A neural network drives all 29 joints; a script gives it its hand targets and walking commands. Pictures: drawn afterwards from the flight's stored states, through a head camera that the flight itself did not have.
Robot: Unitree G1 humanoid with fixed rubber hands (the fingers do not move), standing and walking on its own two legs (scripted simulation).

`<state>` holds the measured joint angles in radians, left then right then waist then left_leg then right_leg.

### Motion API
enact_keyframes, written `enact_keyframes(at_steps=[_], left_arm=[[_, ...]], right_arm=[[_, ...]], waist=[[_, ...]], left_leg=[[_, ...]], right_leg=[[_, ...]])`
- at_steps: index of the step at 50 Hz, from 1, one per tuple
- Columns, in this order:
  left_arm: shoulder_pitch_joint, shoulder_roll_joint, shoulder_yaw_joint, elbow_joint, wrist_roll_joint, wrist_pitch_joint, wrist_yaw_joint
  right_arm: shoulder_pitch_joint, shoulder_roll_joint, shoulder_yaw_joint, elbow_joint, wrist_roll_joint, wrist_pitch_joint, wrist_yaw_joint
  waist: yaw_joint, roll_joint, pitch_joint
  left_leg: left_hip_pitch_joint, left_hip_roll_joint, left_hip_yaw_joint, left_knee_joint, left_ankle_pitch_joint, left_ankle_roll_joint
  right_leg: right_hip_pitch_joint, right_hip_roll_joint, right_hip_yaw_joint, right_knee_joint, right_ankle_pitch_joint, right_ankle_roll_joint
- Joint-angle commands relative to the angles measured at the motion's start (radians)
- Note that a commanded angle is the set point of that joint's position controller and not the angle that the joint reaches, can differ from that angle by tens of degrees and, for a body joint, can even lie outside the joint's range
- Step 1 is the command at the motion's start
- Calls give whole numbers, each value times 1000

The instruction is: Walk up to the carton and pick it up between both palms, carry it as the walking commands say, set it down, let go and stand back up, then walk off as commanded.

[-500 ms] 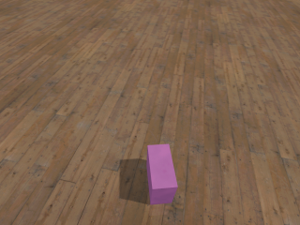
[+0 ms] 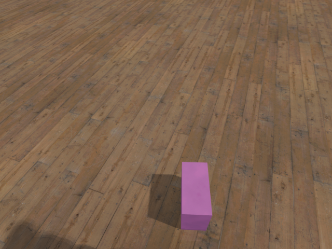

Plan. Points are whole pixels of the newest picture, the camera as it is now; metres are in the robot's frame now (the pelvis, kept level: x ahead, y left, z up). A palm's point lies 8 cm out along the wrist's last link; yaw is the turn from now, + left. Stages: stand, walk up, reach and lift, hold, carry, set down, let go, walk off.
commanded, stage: walk up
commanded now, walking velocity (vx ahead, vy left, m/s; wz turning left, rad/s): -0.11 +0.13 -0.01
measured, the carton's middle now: (193, 196) +0.51 -0.14 -0.64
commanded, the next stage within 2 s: none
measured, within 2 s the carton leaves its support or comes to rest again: neither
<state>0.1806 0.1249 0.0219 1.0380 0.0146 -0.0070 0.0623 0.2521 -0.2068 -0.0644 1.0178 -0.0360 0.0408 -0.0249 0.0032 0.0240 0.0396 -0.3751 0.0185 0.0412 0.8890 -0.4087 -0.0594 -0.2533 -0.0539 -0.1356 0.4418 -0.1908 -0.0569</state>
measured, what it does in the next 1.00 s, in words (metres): steps on the spot: left foot, then right foot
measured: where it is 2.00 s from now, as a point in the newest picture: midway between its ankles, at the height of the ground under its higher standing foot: outside the picture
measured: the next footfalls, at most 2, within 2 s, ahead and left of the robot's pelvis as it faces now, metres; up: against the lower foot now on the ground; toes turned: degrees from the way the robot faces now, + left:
left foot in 0.24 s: +0.04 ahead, +0.20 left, +0.00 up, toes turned +4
right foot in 0.54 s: -0.05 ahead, -0.04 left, +0.00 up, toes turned -4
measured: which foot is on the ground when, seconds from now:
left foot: up 0.00-0.22, down 0.24-1.00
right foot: down 0.00-0.24, up 0.26-0.52, down 0.54-0.90, up 0.92-1.00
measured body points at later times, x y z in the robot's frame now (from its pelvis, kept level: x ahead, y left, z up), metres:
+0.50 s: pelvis -0.03 +0.06 -0.01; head -0.01 +0.06 +0.44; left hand -0.02 +0.31 -0.16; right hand +0.02 -0.16 -0.16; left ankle +0.00 +0.20 -0.75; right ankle -0.08 -0.05 -0.72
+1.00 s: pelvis -0.02 +0.03 -0.01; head -0.01 +0.04 +0.44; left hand -0.03 +0.26 -0.17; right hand -0.06 -0.21 -0.16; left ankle -0.01 +0.20 -0.74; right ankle -0.08 -0.06 -0.70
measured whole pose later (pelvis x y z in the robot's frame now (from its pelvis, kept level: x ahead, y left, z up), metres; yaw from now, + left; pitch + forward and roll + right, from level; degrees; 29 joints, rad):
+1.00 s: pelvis -0.02 +0.03 -0.01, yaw -5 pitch +0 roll +0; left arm 0.34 0.14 0.06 1.10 0.06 0.04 -0.03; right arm 0.34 -0.17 -0.09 1.06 -0.01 0.01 -0.08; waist 0.00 0.00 0.02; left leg -0.24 0.15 0.13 0.51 -0.26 -0.05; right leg -0.33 0.00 -0.05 0.90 -0.47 0.02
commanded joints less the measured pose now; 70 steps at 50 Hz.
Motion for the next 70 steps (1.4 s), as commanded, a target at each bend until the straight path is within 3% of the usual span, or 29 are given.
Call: enact_keyframes(at_steps=[1, 3, 7, 9, 10, 11, 12, 13, 15, 16, 17, 18, 24, 27, 33, 41, 42, 43, 44, 45, 47, 50, 54, 57, 58, 59, 61, 65, 70], left_arm=[[45, 192, 48, -40, 17, -1, 4], [12, 147, 42, -34, 12, -1, -16], [69, 198, 49, 1, 11, 12, -28], [101, 175, 34, 5, 2, 17, -28], [81, 169, 29, -39, -3, 22, -23], [71, 153, 25, -62, -6, 38, -18], [89, 134, 27, -49, -6, 56, -23], [103, 105, 18, -20, 0, 55, -35], [114, 136, 18, -4, 6, 57, -43], [88, 154, 23, -27, 0, 64, -42], [116, 123, 19, -10, -4, 59, -43], [122, 117, 13, 3, 1, 56, -47], [183, 84, 5, 61, -5, 17, -30], [149, 154, 12, 65, 0, -13, -19], [168, 104, -2, 80, -10, -24, -9], [184, 100, 4, 73, -9, -28, -10], [226, 131, 39, 57, 12, -12, -12], [167, 173, 66, 16, 35, 19, -58], [97, 128, 56, -30, 42, 29, -84], [62, 115, 62, -48, 49, 29, -91], [81, 112, 59, -48, 53, 23, -100], [115, 50, 40, -40, 32, 15, -108], [219, 79, 27, -10, 12, 19, -111], [332, 145, 46, 28, 10, 9, -92], [396, 200, 69, 39, 18, 4, -85], [414, 268, 82, 14, 24, 3, -74], [288, 232, 69, -27, 22, 6, -72], [268, 141, 37, -6, 18, -32, -46], [282, 109, 19, 26, 16, -50, -33]], right_arm=[[71, -37, -18, -50, 1, 28, 11], [66, -5, 13, -51, 13, 16, 21], [43, -39, 5, -49, 19, -11, 15], [94, -98, -17, -31, 12, -31, 2], [90, -191, -43, -47, 5, -34, -9], [63, -222, -63, -63, 7, -25, -16], [17, -190, -42, -85, 3, -33, -20], [-12, -130, -18, -89, 1, -39, -15], [-67, -125, -20, -107, 9, -40, -16], [-78, -141, -19, -114, 12, -37, -19], [-62, -111, -6, -105, 16, -37, -15], [-55, -89, 0, -101, 12, -36, -16], [50, -84, 0, -54, 25, -29, -15], [96, 14, 27, -52, 36, -47, -9], [57, -7, 14, -18, 39, -45, -6], [90, -3, 24, 29, 35, -42, -16], [127, -24, -5, 22, 32, -44, -24], [320, -164, -64, 56, 24, -19, -51], [382, -241, -97, 85, 15, -10, -68], [348, -252, -102, 73, 23, -11, -77], [222, -209, -86, 44, 21, -34, -79], [132, -110, -45, 26, -1, -56, -57], [116, -164, -64, 16, 15, -48, -32], [157, -111, -35, -8, 15, -33, -20], [147, -70, -26, -38, 15, -32, -15], [94, -48, -12, -70, 12, -23, -12], [81, -76, -34, -71, 12, -21, -2], [125, -18, -2, -45, 7, -49, 22], [39, 18, 4, -85, 18, -42, 21]], waist=[[-10, -216, 7], [-13, -336, -36], [-19, -251, -10], [-25, -49, -27], [-37, 225, -2], [-48, 397, 5], [-24, 277, -7], [3, 139, -41], [-9, 204, 27], [-13, 269, 51], [11, 179, -23], [4, 204, -30], [4, 93, -33], [-2, -171, -25], [-17, -167, 52], [-18, -14, 24], [-35, -40, -38], [-83, -159, -44], [-110, 111, 0], [-100, 219, 38], [-43, 180, 85], [1, 183, 127], [46, 206, 78], [78, -6, -14], [116, -233, -28], [133, -426, 5], [63, -224, 44], [26, -172, 25], [30, -139, 63]], left_leg=[[-109, 24, -31, 100, -1, -20], [45, 11, -19, -93, 57, 8], [155, -11, 73, -422, 136, 34], [239, 85, -4, -474, 239, 80], [200, 277, -228, -464, 573, 153], [112, 386, -317, -531, 741, 244], [66, 419, -320, -547, 716, 269], [70, 316, -226, -608, 398, 215], [28, 256, -172, -640, 177, 188], [-5, 265, -189, -607, 336, 192], [8, 217, -151, -639, 159, 165], [40, 195, -135, -664, 28, 154], [170, 216, -173, -569, 222, 168], [81, 74, -55, -452, 198, 82], [189, 89, -5, -496, 317, 56], [227, 95, -1, -490, 348, 51], [210, 112, 51, -397, 243, 56], [381, 256, -170, -461, -145, 142], [426, 455, -433, -645, -420, 215], [320, 566, -521, -747, -409, 275], [193, 517, -400, -756, -280, 239], [5, 363, -159, -749, -48, 143], [-62, 288, -32, -692, -120, 123], [-62, 136, 113, -442, -121, 35], [-142, 53, 178, -173, -129, 1], [-285, 39, 113, 97, -251, 7], [-334, 105, 12, 220, -128, 14], [-250, 123, 25, 181, 74, 25], [-133, 79, 67, -72, 160, 18]], right_leg=[[36, -273, 223, -109, 373, -85], [-21, -148, 107, -171, 15, -53], [-2, -125, 106, -88, -115, -37], [-48, -97, 69, 39, -96, -8], [-168, -9, 6, 294, -73, 35], [-203, 22, 50, 535, -412, 48], [-185, 23, 142, 675, -442, 54], [-145, 19, 163, 651, -298, 53], [-157, 23, 145, 623, -225, 56], [-190, 52, 130, 686, -264, 63], [-88, 33, 151, 560, -217, 60], [-86, 38, 120, 470, -196, 60], [72, 53, 84, -48, -113, 66], [178, -142, 288, -139, 260, 16], [100, -95, 183, -131, 356, 42], [99, -84, 192, -132, 195, 20], [96, -84, 178, -81, 33, 21], [-193, 1, 122, 56, -389, 20], [-384, 50, 79, 320, -405, 60], [-399, -8, 131, 597, -394, 106], [-381, -55, 206, 622, -287, 94], [-180, -32, 118, 370, -203, 91], [48, 18, -20, 152, -71, 110], [190, 52, -96, 9, -89, 105], [191, -102, 148, -174, -287, 62], [128, -306, 475, -333, -486, -15], [87, -302, 408, -339, -514, -24], [100, -223, 205, -260, -44, -19], [49, -178, 132, -257, 125, -86]])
